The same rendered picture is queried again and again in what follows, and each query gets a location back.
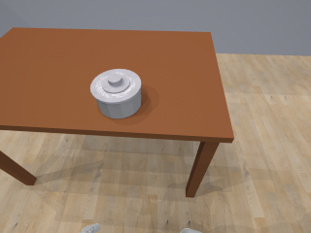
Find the robot left hand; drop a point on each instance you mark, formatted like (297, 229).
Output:
(91, 228)

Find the knob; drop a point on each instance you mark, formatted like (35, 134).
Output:
(114, 79)

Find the table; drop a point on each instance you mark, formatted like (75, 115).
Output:
(46, 74)

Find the lid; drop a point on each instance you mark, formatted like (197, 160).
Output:
(106, 93)

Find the pot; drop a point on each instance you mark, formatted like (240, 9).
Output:
(121, 110)

